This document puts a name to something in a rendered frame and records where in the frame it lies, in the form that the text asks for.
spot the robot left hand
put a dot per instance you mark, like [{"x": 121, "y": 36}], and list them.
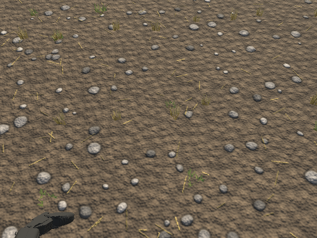
[{"x": 43, "y": 223}]

